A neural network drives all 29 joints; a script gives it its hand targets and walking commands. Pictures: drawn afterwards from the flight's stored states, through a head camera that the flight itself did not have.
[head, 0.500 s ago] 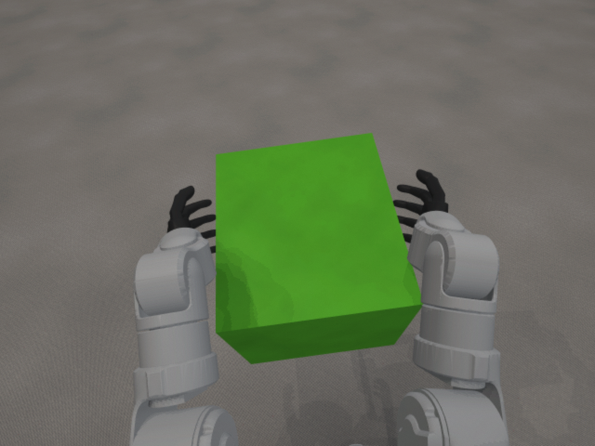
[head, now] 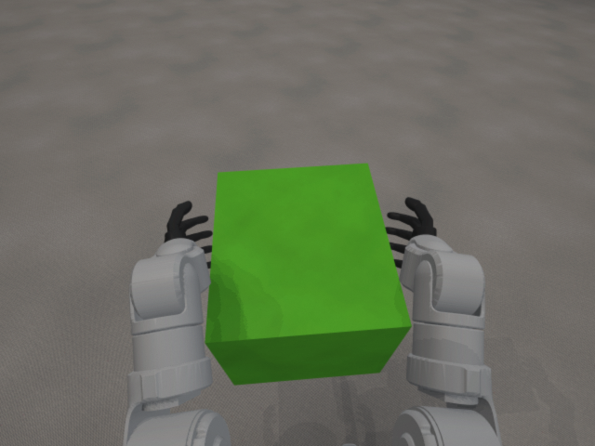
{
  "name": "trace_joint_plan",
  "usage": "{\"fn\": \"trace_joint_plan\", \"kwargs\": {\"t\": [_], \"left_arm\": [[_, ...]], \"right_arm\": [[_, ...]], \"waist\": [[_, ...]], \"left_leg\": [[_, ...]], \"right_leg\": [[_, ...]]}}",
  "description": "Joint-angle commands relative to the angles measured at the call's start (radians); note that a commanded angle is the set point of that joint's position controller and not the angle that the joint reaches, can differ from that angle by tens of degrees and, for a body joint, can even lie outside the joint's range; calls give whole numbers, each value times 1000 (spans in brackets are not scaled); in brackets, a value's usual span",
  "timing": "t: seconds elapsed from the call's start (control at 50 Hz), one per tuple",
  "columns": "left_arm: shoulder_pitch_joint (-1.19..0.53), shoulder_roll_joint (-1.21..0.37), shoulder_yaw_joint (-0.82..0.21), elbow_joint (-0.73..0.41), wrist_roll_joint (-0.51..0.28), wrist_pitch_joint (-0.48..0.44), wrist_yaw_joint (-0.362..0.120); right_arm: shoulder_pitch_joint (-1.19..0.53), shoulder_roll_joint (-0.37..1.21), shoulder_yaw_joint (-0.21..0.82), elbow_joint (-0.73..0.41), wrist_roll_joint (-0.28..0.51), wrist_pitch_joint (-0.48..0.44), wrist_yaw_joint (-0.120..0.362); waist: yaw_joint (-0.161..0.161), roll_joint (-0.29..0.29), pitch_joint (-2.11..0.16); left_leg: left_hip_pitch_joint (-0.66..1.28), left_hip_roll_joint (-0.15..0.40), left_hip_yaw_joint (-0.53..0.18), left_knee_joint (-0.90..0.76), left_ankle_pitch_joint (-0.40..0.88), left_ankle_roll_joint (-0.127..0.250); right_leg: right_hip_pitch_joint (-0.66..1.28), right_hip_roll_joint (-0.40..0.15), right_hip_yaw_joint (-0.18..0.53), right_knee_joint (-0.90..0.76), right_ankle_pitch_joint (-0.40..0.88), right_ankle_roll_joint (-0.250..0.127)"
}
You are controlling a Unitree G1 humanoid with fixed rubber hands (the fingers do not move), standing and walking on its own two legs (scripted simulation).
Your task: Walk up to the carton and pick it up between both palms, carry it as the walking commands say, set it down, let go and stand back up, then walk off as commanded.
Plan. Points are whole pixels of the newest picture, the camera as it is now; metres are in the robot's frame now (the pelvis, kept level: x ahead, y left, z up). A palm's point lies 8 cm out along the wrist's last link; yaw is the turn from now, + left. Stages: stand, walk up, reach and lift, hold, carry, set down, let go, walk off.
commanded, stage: carry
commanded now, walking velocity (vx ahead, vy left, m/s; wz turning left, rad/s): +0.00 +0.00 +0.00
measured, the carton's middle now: (300, 274) +0.36 +0.00 +0.04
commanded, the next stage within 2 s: hold in 1.76 s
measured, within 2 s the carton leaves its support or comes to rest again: neither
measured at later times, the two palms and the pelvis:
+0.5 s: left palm (180, 262) +0.31 +0.15 +0.13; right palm (423, 265) +0.31 -0.15 +0.13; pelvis -0.01 +0.00 +0.01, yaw +0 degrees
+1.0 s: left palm (177, 251) +0.34 +0.16 +0.12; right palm (407, 252) +0.33 -0.14 +0.12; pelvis +0.01 +0.01 +0.01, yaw +1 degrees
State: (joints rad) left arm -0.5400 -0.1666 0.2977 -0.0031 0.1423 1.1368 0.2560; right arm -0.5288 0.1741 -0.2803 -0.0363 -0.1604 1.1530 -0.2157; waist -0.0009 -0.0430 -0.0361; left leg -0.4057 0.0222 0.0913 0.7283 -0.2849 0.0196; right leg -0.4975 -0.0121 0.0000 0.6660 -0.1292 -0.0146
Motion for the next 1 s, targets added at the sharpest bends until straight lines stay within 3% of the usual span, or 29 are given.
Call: {"fn": "trace_joint_plan", "kwargs": {"t": [0.0,0.04,0.1,0.12,0.14,0.16,0.18,0.26,0.28,0.32,0.34,0.36,0.42,0.44,0.46,0.48,0.5,0.58,0.6,0.62,0.64,0.7,0.78,0.8,0.84,0.9,0.92,0.96,0.98], "left_arm": [[-666,-944,-725,-82,-387,11,-252],[-637,-894,-692,7,-348,21,-254],[-662,-925,-699,8,-351,-3,-265],[-649,-941,-685,77,-334,0,-265],[-715,-963,-745,-39,-377,-3,-257],[-703,-949,-728,3,-370,-1,-258],[-727,-966,-746,-47,-392,-2,-259],[-642,-974,-724,-8,-382,8,-263],[-683,-963,-712,18,-380,17,-260],[-658,-934,-707,12,-374,16,-260],[-643,-940,-697,9,-372,16,-262],[-702,-941,-704,-27,-375,16,-262],[-494,-867,-588,175,-279,-3,-279],[-630,-952,-688,19,-350,-5,-274],[-620,-909,-669,46,-343,-3,-270],[-608,-914,-650,89,-333,-17,-281],[-568,-983,-699,8,-362,-10,-279],[-629,-960,-715,-34,-354,-10,-262],[-617,-939,-679,42,-333,-2,-263],[-615,-962,-710,-20,-353,-3,-262],[-631,-960,-724,-24,-363,-15,-262],[-623,-989,-743,-56,-372,-2,-259],[-625,-993,-770,-130,-396,-6,-264],[-625,-986,-776,-155,-401,-9,-268],[-643,-965,-750,-136,-388,-10,-267],[-595,-975,-716,-58,-361,-14,-279],[-596,-996,-732,-87,-382,-15,-277],[-555,-980,-707,-13,-359,-20,-283],[-633,-962,-736,-93,-380,-27,-281]], "right_arm": [[-655,918,681,-51,394,-11,209],[-587,868,627,78,336,-4,215],[-650,885,649,33,354,-33,231],[-666,864,609,42,330,-42,225],[-669,906,648,-10,362,-35,225],[-703,885,657,-18,369,-34,223],[-699,913,671,-23,373,-32,223],[-682,899,680,-69,368,-24,215],[-691,894,662,2,350,-11,212],[-679,870,680,-36,358,-13,212],[-655,885,679,-17,362,-13,214],[-700,904,681,-29,365,-16,212],[-521,825,587,142,286,-33,229],[-642,903,672,-12,350,-34,221],[-620,876,668,27,343,-27,215],[-620,862,629,68,323,-50,223],[-608,917,688,-43,369,-45,224],[-673,913,696,-52,392,-44,226],[-679,873,665,-6,362,-39,223],[-662,907,691,-44,392,-40,229],[-633,899,674,-27,374,-40,231],[-627,915,684,-75,387,-40,227],[-550,955,687,-71,392,-34,231],[-549,953,692,-88,401,-39,237],[-633,936,709,-115,403,-41,229],[-614,945,698,-70,378,-47,234],[-658,942,724,-142,397,-48,225],[-610,919,690,-73,367,-54,233],[-634,939,706,-83,383,-56,231]], "waist": [[2,70,-446],[3,126,-371],[3,110,-379],[5,178,-401],[5,148,-397],[6,136,-392],[7,173,-408],[7,77,-388],[15,97,-387],[14,-58,-381],[4,-11,-422],[4,-41,-417],[-4,-90,-426],[-6,-107,-423],[-8,-142,-401],[-6,-113,-445],[-10,-106,-411],[-2,115,-436],[-3,70,-402],[0,149,-410],[1,80,-415],[0,122,-443],[-1,73,-554],[1,129,-552],[5,46,-548],[3,19,-530],[2,12,-530],[-1,13,-536],[2,45,-545]], "left_leg": [[106,110,-186,-240,-200,29],[47,98,-164,-285,-348,25],[74,119,-192,-329,-307,30],[83,123,-178,-331,-314,28],[69,148,-199,-353,-360,37],[59,165,-225,-382,-352,48],[35,190,-225,-372,-370,61],[-25,196,-222,-372,-377,64],[-39,163,-152,-313,-383,51],[-4,77,-82,-217,-305,24],[85,48,-57,-172,-194,13],[73,20,-55,-117,-203,6],[175,-25,-29,-37,-156,12],[195,-44,-20,-12,-164,19],[190,-39,-23,-31,-159,18],[202,-34,-29,-69,-150,14],[188,-6,-69,-152,-202,29],[111,94,-176,-262,-235,34],[83,112,-191,-303,-245,35],[92,146,-223,-323,-226,44],[89,149,-202,-319,-183,40],[158,173,-210,-303,-26,48],[242,129,-140,-165,318,36],[247,127,-134,-172,306,43],[217,120,-109,-157,188,29],[155,82,-121,-197,-23,29],[150,105,-140,-207,-42,42],[173,99,-136,-211,25,31],[175,103,-144,-197,76,30]], "right_leg": [[195,-90,154,-236,-148,-12],[168,-81,144,-270,-255,-8],[180,-66,102,-238,-190,-16],[183,-52,85,-211,-189,-14],[192,-52,75,-193,-182,-13],[187,-35,45,-158,-154,-9],[204,-32,47,-120,-154,-9],[237,-18,23,-87,-162,-13],[254,-33,43,-127,-168,-10],[223,-91,133,-295,-212,-25],[179,-91,130,-307,-200,-23],[176,-129,214,-394,-306,-24],[72,-143,183,-428,-443,-19],[28,-132,179,-451,-448,-4],[29,-128,158,-447,-438,-8],[80,-124,161,-443,-387,-5],[58,-100,133,-390,-370,7],[174,-78,112,-255,-203,-7],[169,-68,80,-230,-187,-13],[186,-68,74,-214,-123,-12],[201,-60,60,-205,-81,-11],[188,-62,43,-187,-52,-5],[242,-115,63,-153,219,-14],[231,-107,56,-157,190,-9],[276,-122,78,-191,194,-14],[295,-129,117,-216,86,-30],[293,-118,103,-213,38,-16],[272,-112,96,-193,117,-29],[279,-114,81,-186,142,-21]]}}
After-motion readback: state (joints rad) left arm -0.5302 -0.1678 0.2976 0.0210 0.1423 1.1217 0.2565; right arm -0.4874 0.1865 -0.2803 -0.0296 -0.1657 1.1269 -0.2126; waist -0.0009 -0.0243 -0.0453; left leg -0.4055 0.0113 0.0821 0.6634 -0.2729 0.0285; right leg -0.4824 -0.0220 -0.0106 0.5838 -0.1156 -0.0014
